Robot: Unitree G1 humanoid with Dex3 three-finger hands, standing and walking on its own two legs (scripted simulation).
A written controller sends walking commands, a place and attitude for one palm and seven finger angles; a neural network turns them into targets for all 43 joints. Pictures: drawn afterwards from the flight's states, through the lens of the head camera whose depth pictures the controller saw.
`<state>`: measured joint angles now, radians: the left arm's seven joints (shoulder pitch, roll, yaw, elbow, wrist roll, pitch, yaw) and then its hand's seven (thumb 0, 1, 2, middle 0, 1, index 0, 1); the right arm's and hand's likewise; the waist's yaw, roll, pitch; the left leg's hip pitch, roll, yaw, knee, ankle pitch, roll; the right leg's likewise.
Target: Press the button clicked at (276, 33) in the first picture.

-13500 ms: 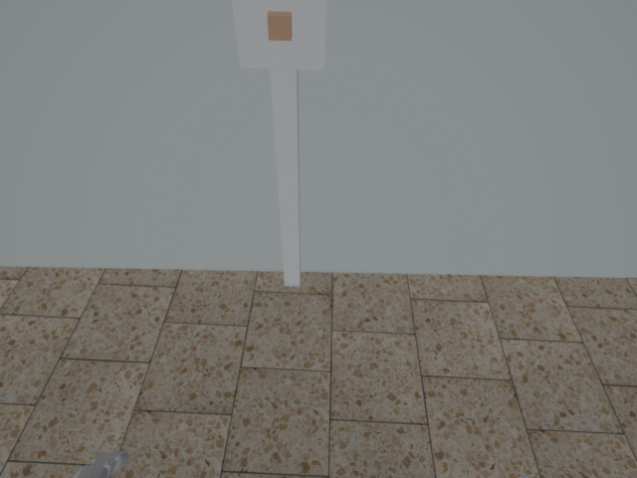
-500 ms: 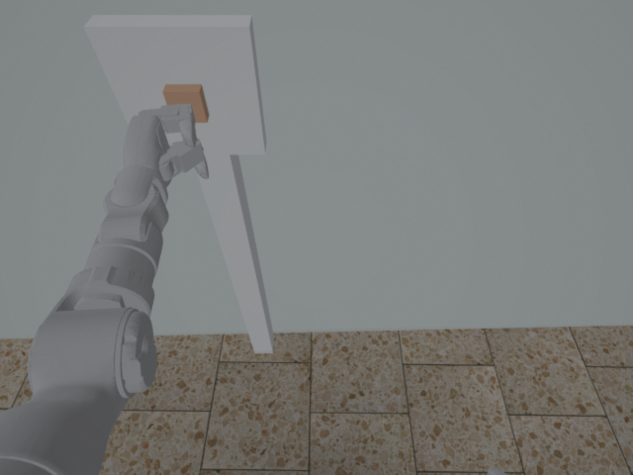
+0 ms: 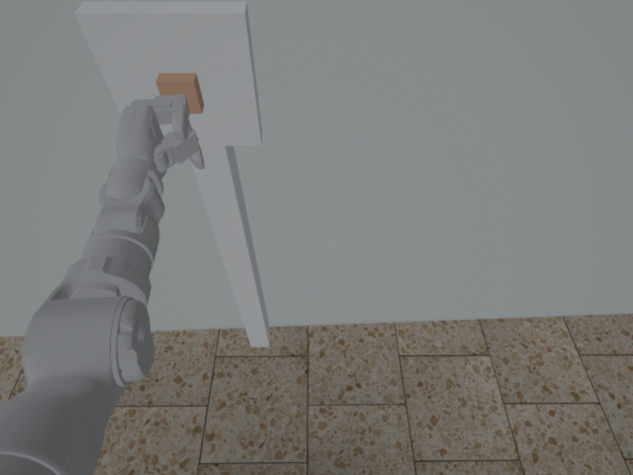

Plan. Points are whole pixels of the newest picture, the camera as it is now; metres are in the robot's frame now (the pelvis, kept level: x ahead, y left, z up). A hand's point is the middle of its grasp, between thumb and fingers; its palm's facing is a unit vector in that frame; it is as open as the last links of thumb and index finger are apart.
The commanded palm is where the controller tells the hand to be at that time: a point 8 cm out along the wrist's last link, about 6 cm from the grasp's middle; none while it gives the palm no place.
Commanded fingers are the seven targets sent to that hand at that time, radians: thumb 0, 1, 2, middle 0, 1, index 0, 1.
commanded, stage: pull the fist back off the button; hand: left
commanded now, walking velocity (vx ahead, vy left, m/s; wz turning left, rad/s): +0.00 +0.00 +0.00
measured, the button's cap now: (182, 91) +0.54 +0.15 +0.19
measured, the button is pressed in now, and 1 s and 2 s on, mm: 4 0 0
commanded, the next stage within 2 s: draw the hand back to the body in 0.82 s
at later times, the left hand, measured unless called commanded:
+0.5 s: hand (183, 169) +0.44 +0.14 +0.15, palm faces +0.03 -1.00 +0.01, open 3.1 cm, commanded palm +0.40 +0.18 +0.16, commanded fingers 0.00 0.90 0.90 -1.30 -1.50 -1.30 -1.50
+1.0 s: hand (191, 190) +0.40 +0.13 +0.16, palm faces +0.00 -1.00 -0.01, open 3.1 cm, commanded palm +0.36 +0.18 +0.16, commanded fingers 0.00 0.90 0.90 -1.30 -1.50 -1.30 -1.50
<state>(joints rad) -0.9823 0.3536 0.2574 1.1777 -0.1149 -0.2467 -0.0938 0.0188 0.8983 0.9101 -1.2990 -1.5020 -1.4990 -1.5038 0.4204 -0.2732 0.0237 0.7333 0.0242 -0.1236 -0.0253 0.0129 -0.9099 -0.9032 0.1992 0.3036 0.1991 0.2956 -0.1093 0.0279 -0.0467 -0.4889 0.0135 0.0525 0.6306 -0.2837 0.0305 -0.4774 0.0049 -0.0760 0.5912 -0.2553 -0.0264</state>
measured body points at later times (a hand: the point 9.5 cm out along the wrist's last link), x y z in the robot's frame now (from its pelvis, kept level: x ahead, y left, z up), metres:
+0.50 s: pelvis +0.03 +0.00 +0.01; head +0.04 -0.01 +0.46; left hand +0.43 +0.20 +0.16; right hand +0.14 -0.25 -0.10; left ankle +0.02 +0.10 -0.73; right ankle +0.02 -0.10 -0.73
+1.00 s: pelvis +0.02 -0.01 +0.01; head +0.01 -0.03 +0.46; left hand +0.39 +0.18 +0.16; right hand +0.20 -0.23 -0.08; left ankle +0.02 +0.10 -0.73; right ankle +0.02 -0.10 -0.73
